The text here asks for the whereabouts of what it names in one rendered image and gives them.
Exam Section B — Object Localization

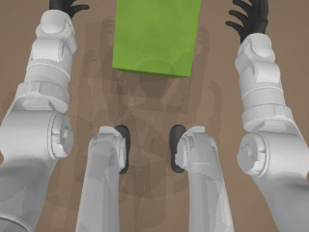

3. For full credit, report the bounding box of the carton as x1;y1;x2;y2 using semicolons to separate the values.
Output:
112;0;202;78

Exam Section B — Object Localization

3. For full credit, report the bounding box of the robot right forearm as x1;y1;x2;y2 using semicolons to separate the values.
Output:
235;33;309;171

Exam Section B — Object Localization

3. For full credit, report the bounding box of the right robot hand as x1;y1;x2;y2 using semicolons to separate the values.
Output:
225;0;268;44

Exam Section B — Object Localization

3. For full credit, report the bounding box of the robot left forearm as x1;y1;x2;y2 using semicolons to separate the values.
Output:
0;10;77;155

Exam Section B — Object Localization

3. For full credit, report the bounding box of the left robot shin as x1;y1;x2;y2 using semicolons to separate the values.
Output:
88;126;123;169

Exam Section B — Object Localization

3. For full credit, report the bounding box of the robot right upper arm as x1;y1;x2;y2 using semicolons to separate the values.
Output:
237;130;309;232

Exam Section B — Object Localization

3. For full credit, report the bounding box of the right robot thigh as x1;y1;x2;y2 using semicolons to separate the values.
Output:
179;132;235;232

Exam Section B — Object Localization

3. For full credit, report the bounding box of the left robot hand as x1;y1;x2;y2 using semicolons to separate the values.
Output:
49;0;90;20

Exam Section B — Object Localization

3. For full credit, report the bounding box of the robot left upper arm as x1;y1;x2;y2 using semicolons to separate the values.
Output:
0;110;74;232

